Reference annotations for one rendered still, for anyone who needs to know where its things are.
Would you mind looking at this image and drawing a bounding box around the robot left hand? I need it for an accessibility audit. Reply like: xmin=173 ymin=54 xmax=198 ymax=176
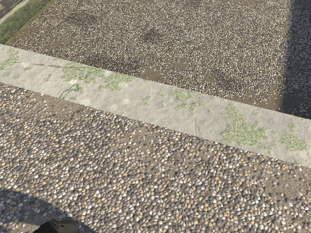
xmin=33 ymin=218 xmax=80 ymax=233

